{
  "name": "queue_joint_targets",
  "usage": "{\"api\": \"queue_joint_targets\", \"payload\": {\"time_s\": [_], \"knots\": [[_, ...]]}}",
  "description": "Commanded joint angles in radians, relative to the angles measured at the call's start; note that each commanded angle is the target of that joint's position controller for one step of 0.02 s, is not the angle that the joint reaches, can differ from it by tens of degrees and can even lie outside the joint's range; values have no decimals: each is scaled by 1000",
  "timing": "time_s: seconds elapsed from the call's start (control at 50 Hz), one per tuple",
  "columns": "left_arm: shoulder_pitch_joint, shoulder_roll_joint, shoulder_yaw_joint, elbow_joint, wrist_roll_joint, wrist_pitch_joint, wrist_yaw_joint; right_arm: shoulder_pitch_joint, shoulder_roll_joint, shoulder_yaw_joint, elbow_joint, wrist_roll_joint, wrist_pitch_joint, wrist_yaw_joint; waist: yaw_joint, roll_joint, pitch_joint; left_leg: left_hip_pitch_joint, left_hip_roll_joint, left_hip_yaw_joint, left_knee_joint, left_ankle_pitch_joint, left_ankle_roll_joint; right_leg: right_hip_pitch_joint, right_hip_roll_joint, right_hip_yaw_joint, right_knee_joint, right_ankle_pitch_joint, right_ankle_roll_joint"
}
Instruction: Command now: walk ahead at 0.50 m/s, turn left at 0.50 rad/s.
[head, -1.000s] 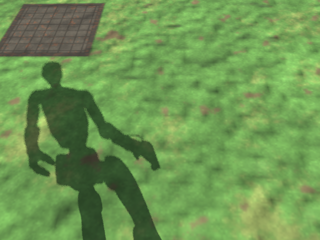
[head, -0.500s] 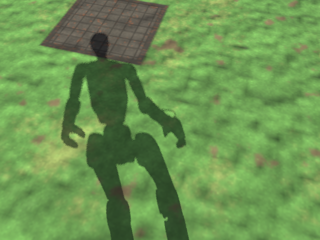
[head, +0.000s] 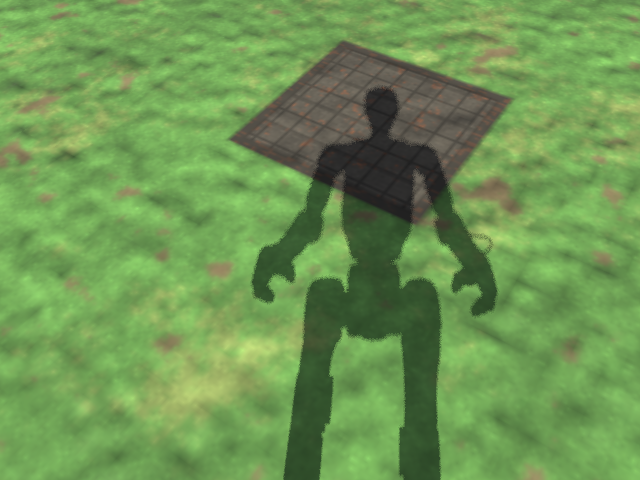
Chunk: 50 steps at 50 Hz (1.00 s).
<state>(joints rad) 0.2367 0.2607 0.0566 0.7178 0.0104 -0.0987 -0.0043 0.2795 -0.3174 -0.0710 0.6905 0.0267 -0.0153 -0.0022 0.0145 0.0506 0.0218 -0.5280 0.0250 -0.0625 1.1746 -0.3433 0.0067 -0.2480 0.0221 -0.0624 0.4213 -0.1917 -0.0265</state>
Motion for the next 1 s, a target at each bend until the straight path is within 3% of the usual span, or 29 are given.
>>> {"api": "queue_joint_targets", "payload": {"time_s": [0.02, 0.08, 0.14, 0.22, 0.26, 0.3, 0.32, 0.34, 0.36, 0.38, 0.4, 0.42, 0.44, 0.48, 0.52, 0.56, 0.64, 0.72, 0.76, 0.8, 0.82, 0.84, 0.86, 0.88, 0.9, 0.92, 0.94, 0.96, 1.0], "knots": [[14, 128, 34, -25, -5, -20, -1, -37, -31, -10, -95, -5, -6, 3, 6, -142, 4, -169, 73, -46, -71, 60, -11, 116, -278, 245, -258, 95, -172], [25, 157, 42, 7, -8, -20, -6, -86, -9, 3, -100, -12, -15, 10, 10, -114, 3, -169, 72, -41, -244, 181, -14, 146, -273, 162, -276, 191, -185], [41, 179, 45, 33, -23, -8, -5, -187, 4, 15, -114, -13, -34, 28, 40, -107, 23, -108, 60, 20, -440, 314, -7, 148, -244, 76, -279, 230, -163], [120, 212, 51, 86, -40, 12, -5, -295, -8, 17, -151, -4, -44, 44, 66, -121, 48, -73, 38, 60, -572, 288, 20, 234, -286, 73, -256, 264, -150], [125, 227, 54, 104, -48, 25, -2, -291, -31, 8, -158, -8, -46, 48, 41, -140, 38, -25, 15, 79, -620, 217, 51, 287, -306, 67, -200, 391, -134], [109, 229, 49, 114, -52, 35, 4, -106, -87, -26, -103, -17, -45, 41, -75, -138, -80, 274, -45, 129, -697, 251, 100, 255, -260, -1, 29, 674, -91], [111, 196, 34, 108, -38, 33, 10, 53, -143, -52, -58, -19, -40, 29, -145, -115, -184, 538, 2, 67, -667, 278, 133, 109, -216, -36, 241, 577, -52], [168, 93, -4, 59, -10, 18, 4, 168, -254, -73, -44, -38, -35, 15, -137, 108, -330, 917, 278, -374, -682, 190, 274, -288, -83, -58, 642, 96, 19], [168, 104, -6, 72, -17, -4, 0, 176, -216, -59, -43, -22, -36, 17, -134, 166, -432, 949, 376, -679, -832, 117, 347, -430, -10, 106, 828, -393, 28], [99, 180, 18, 51, -49, -14, -8, 119, -160, -38, -39, -19, -41, 22, -131, 107, -285, 842, 340, -546, -851, 80, 304, -529, -71, 143, 888, -353, 18], [39, 177, 15, 36, -56, -18, -9, 63, -125, -27, -40, -17, -44, 23, -106, 77, -173, 704, 290, -398, -865, 120, 269, -537, -116, 117, 853, -268, 7], [17, 165, 16, 37, -38, -16, -4, 4, -94, -17, -38, -20, -48, 27, -72, 29, -102, 572, 245, -308, -897, 181, 247, -504, -146, 106, 789, -195, 11], [36, 159, 20, 48, -29, -4, -3, -39, -61, -8, -41, -28, -55, 30, -35, 44, -72, 478, 216, -237, -933, 239, 231, -441, -174, 118, 741, -138, 15], [85, 118, 14, 72, -33, 25, -6, -69, -56, -11, -30, -34, -72, 29, 2, 53, -60, 378, 206, -159, -1000, 292, 237, -361, -181, 121, 718, -73, 32], [58, 104, 12, 64, -34, 43, 0, -63, -70, -18, -5, -40, -90, 25, 7, 30, -24, 347, 207, -80, -1039, 342, 238, -391, -176, 143, 668, -3, 49], [3, 99, 12, 47, -32, 46, 1, -40, -76, -21, 20, -46, -96, 15, -8, 11, 4, 366, 202, -14, -1053, 370, 223, -440, -164, 171, 571, 102, 57], [-106, 74, 2, 16, -29, 35, -20, -24, -99, -24, 47, -39, -95, 2, -48, 0, 37, 394, 185, 108, -1074, 383, 179, -407, -130, 123, 334, 303, 42], [-210, 64, -7, -39, -29, 35, -44, 39, -120, -33, 93, -24, -76, -5, -91, -21, 72, 539, 231, 154, -1042, 418, 161, -453, -118, 90, 214, 277, 7], [-234, 73, -5, -68, -27, 35, -57, 47, -132, -39, 106, -16, -59, -10, -88, -14, 73, 618, 254, 171, -985, 517, 145, -469, -104, 61, 188, 184, -19], [-200, 98, 8, -83, -27, 39, -65, 28, -160, -47, 102, -13, -41, -19, -53, 18, 26, 656, 255, 202, -864, 833, 120, -381, -52, 0, 186, 73, -54], [-129, 125, 23, -75, -26, 43, -65, 20, -172, -50, 98, -14, -31, -25, -11, 36, -29, 656, 245, 220, -746, 1001, 104, -278, -11, -32, 192, 27, -76], [13, 168, 50, -43, -28, 44, -58, 5, -170, -47, 92, -13, -22, -32, 70, 22, -106, 597, 210, 252, -550, 1055, 75, -80, 36, -47, 145, 57, -109], [178, 246, 84, -10, -32, 51, -41, 22, -144, -33, 76, -24, -26, -39, 139, -59, -207, 380, 168, 255, -265, 829, 34, 229, -35, 109, 124, 90, -165], [185, 350, 103, -11, -44, 50, -33, 134, 6, 16, 28, -57, -55, -17, 31, -329, -302, -95, -44, 195, 108, -103, -39, 598, -299, 671, 53, -66, -362], [217, 269, 78, -34, -37, 41, -33, 43, -62, 9, 28, -27, -96, 0, 102, -218, -421, -217, -72, -30, 224, -240, -24, 679, -352, 902, -94, -166, -390], [184, 222, 64, -31, -26, 34, -30, -56, -111, -5, -5, 11, -120, 12, 119, -174, -284, -296, -19, -49, 217, -156, 1, 597, -326, 755, -116, -110, -335], [125, 204, 58, -40, -28, 30, -27, -91, -99, 2, -17, 6, -133, 9, 82, -90, -192, -278, 25, -39, 137, -73, 14, 453, -285, 637, -116, -27, -303], [58, 175, 49, -55, -26, 31, -25, -103, -101, -3, -12, -19, -134, 2, 41, -49, -122, -224, 56, -31, 44, -28, 8, 308, -251, 546, -128, 84, -283], [-1, 146, 39, -85, -11, 32, -18, -73, -104, -12, -11, -35, -112, 1, -17, -84, -89, -106, 80, -35, -39, 14, -11, 150, -207, 469, -170, 215, -280]]}}
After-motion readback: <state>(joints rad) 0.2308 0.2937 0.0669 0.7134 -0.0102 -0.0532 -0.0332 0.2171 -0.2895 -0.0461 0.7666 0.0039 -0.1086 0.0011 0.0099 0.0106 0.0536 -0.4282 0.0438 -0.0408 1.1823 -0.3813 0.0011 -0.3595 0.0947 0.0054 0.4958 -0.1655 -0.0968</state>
